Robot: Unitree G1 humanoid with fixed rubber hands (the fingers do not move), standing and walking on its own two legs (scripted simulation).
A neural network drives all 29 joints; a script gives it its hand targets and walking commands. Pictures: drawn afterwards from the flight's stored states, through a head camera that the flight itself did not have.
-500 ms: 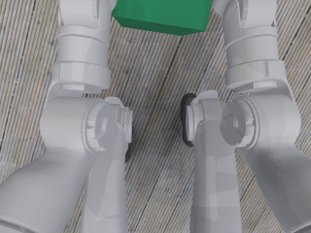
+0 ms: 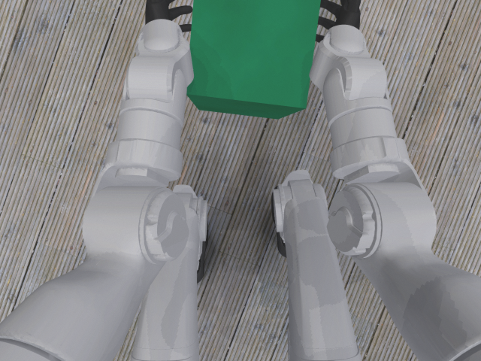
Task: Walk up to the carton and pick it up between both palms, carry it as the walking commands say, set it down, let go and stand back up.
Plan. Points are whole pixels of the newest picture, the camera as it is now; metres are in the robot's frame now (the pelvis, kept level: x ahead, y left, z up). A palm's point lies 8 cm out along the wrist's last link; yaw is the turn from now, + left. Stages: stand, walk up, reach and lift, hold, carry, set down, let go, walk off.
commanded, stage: reach and lift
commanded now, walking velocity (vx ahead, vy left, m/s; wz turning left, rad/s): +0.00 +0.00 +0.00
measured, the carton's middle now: (252, 10) +0.60 -0.06 -0.13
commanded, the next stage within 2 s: none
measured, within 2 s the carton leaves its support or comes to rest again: neither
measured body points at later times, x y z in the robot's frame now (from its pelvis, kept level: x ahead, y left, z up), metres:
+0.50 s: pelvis +0.03 +0.01 +0.07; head +0.24 -0.02 +0.47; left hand +0.53 +0.07 +0.04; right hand +0.50 -0.16 +0.04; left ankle +0.11 +0.14 -0.46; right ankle +0.16 -0.13 -0.46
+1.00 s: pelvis +0.06 +0.00 +0.14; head +0.21 -0.03 +0.56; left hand +0.51 +0.07 +0.11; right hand +0.48 -0.17 +0.10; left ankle +0.11 +0.14 -0.46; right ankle +0.16 -0.13 -0.46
